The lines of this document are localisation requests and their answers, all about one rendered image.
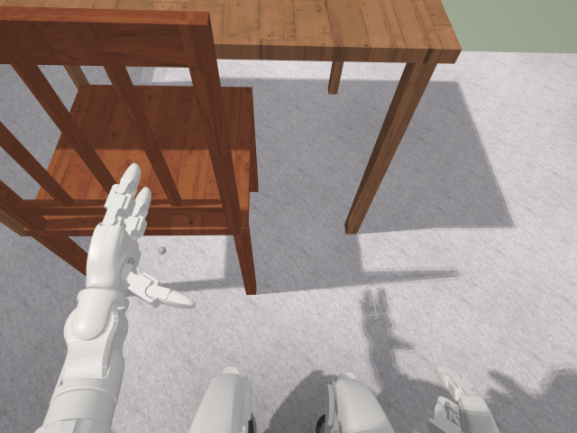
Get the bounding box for left robot hand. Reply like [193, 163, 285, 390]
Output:
[86, 163, 196, 309]

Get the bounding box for table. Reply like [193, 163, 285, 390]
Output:
[0, 0, 462, 236]

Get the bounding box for robot right thigh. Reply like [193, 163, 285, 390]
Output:
[325, 379, 395, 433]

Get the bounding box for chair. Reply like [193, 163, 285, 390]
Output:
[0, 6, 258, 295]

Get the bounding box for robot left forearm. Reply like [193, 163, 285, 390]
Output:
[34, 287, 130, 433]

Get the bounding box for right robot hand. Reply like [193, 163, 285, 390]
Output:
[429, 364, 499, 433]

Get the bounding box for robot right shin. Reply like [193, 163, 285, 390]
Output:
[325, 373, 355, 433]

